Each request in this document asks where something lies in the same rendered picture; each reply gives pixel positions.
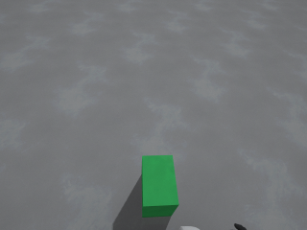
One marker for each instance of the carton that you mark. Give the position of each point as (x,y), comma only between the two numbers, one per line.
(159,186)

